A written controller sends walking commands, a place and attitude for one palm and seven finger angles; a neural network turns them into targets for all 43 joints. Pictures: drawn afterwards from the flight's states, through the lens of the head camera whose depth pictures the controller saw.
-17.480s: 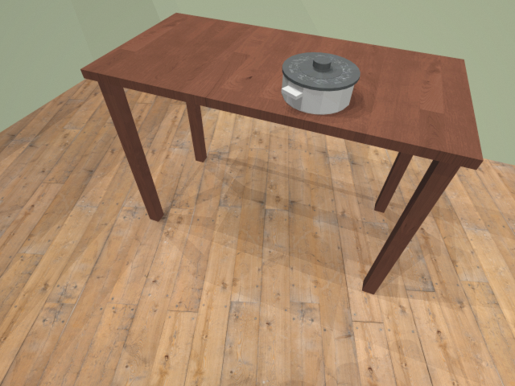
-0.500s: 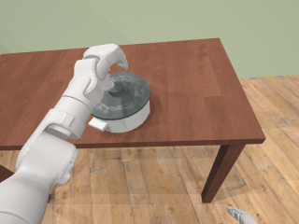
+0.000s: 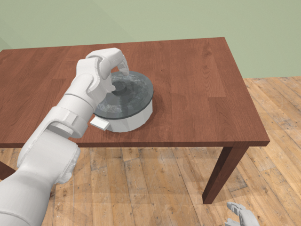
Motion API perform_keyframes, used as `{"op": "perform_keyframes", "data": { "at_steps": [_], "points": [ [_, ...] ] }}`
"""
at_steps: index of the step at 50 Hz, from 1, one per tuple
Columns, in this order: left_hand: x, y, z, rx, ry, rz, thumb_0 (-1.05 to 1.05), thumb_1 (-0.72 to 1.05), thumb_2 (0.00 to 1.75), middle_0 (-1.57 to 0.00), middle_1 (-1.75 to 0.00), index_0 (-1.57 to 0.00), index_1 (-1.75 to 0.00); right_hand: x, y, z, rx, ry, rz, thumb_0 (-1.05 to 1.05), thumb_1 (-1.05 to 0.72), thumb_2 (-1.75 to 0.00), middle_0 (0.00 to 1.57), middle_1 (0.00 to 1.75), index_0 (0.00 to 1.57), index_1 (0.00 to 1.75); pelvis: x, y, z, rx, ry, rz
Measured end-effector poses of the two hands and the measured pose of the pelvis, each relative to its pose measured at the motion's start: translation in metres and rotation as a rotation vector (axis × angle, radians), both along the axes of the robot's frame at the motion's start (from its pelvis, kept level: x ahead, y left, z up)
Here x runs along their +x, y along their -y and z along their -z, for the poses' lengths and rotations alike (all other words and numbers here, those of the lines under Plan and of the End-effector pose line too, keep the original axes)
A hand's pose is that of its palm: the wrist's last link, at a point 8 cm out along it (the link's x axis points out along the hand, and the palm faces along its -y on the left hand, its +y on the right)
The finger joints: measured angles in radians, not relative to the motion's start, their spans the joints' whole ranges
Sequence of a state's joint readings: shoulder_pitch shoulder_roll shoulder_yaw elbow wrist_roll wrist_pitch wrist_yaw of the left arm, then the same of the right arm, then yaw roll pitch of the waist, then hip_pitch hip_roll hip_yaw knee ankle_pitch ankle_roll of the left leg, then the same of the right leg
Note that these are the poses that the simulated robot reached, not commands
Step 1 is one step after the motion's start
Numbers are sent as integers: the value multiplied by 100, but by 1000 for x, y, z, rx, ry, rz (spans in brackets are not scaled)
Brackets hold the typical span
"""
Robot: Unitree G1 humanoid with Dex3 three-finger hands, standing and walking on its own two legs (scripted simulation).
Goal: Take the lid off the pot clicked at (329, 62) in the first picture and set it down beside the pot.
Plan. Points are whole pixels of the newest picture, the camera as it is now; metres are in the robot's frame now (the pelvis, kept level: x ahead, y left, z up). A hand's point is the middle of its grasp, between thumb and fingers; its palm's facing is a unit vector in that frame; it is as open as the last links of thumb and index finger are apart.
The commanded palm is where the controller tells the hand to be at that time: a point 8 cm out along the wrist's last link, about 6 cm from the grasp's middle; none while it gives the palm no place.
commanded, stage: lower the open fingers around the knob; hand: left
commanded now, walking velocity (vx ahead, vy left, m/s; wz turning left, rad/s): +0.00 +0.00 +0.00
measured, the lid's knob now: (118, 87) +0.48 +0.11 +0.11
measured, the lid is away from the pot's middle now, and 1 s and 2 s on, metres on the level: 0.00 0.00 0.00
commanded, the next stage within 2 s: close the fingers and squeeze the knob in 0.62 s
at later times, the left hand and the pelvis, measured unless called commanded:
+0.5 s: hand (115, 86) +0.46 +0.11 +0.14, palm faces -0.34 -0.09 -0.94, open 9.9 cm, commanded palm +0.44 +0.12 +0.20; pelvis +0.01 +0.01 +0.00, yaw -1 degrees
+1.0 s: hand (113, 88) +0.45 +0.11 +0.14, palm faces -0.36 -0.06 -0.93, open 9.7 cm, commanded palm +0.44 +0.12 +0.20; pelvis +0.00 +0.01 +0.00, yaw +0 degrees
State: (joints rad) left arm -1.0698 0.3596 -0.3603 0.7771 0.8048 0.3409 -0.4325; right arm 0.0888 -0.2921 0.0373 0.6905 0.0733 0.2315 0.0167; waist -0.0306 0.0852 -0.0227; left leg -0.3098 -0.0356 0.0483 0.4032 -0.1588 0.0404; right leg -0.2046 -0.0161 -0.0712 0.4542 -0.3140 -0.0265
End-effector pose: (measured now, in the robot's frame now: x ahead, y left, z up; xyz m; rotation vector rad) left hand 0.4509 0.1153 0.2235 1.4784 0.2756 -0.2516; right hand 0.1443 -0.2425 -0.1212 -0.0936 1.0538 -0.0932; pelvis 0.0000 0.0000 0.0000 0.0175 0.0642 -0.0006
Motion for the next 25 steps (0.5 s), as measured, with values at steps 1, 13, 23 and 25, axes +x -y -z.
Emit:
{"op": "perform_keyframes", "data": {
  "at_steps": [1, 13, 23, 25],
  "points": [
    [1, 1, 2, 7, -10, 1, 0, -33, 159, -88, -8, -88, -9, -2, 0, 1, -1, -6, 2, 1, -90, -90, 20, 30, 20, 30, 0, 0, 0, 0, -1, 0],
    [10, 13, 18, -11, -22, 86, 0, -33, 159, -88, -8, -88, -9, -32, 4, 7, -18, -76, 51, 1, -90, -90, 20, 30, 20, 30, 4, -6, 0, -2, -16, 11],
    [7, 4, 28, -30, -2, 69, 0, -33, 159, -88, -9, -88, -9, -35, 3, 7, -6, -84, 67, 1, -91, -90, 20, 30, 20, 30, 6, -9, 0, -4, -17, 22],
    [6, 2, 29, -32, 2, 60, 0, -33, 159, -88, -8, -88, -9, -32, 2, 6, -5, -75, 64, 1, -91, -90, 20, 30, 20, 30, 6, -8, 0, -4, -15, 22]
  ]
}}
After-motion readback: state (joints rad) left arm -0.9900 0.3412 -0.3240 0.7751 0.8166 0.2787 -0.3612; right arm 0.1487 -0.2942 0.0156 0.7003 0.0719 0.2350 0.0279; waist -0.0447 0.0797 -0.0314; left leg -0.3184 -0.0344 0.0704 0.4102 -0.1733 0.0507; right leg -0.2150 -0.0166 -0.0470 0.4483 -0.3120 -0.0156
